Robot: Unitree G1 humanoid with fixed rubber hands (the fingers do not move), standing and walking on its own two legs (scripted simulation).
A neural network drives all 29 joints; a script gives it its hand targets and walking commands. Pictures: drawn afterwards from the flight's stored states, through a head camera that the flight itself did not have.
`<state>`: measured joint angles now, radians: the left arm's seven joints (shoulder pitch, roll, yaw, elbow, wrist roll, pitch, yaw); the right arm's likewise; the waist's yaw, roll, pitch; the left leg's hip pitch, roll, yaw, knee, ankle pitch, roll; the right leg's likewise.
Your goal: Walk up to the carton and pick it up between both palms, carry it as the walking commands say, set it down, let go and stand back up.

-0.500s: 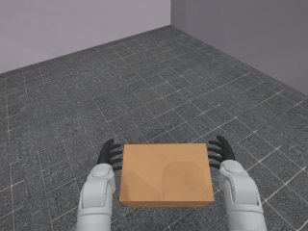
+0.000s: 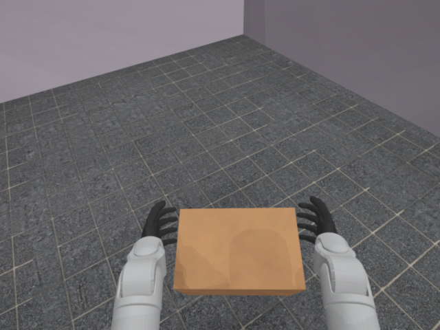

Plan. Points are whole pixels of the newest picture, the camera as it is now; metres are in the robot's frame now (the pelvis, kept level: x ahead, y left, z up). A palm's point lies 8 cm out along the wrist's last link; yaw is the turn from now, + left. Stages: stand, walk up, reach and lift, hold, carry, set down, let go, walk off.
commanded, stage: carry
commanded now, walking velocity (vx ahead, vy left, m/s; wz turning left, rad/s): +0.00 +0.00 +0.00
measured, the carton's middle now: (237, 254) +0.29 +0.00 -0.07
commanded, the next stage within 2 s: hold in 0.90 s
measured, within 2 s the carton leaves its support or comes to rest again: neither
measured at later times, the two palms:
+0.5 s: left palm (153, 238) +0.28 +0.16 +0.02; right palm (323, 236) +0.28 -0.16 +0.03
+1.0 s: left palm (152, 241) +0.27 +0.15 +0.04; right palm (329, 240) +0.27 -0.16 +0.04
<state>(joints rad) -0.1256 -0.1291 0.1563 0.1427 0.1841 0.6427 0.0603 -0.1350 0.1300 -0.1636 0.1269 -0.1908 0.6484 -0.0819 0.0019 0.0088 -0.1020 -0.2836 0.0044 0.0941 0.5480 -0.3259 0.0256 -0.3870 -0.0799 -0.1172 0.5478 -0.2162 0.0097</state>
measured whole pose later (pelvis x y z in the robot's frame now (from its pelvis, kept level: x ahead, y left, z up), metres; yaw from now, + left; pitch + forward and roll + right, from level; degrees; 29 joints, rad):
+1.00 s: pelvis +0.01 +0.00 +0.01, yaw +1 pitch -1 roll +0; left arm -0.08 -0.13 0.12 0.10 0.19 0.66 0.07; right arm -0.07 0.13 -0.14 0.07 -0.20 0.65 -0.06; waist -0.02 0.02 -0.02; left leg -0.12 0.00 0.03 0.42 -0.28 0.02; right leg -0.21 -0.02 0.01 0.41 -0.16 0.01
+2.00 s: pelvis -0.02 -0.01 -0.01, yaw +7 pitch +18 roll +0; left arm -0.40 -0.17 0.35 0.52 0.30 0.27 0.03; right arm -0.34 0.16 -0.43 0.42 -0.29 0.30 0.03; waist -0.09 0.03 -0.05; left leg -0.67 -0.07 -0.09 0.62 -0.26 0.01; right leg -0.70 0.02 0.09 0.59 -0.20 0.03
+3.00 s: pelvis -0.06 -0.03 -0.16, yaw +8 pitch +43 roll +1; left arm -0.69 -0.08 0.37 0.67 0.19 0.24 0.10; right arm -0.65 0.06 -0.45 0.58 -0.20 0.25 -0.03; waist -0.06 0.04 -0.32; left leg -1.62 -0.12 -0.10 1.35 -0.48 -0.03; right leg -1.66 0.06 0.08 1.33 -0.42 0.04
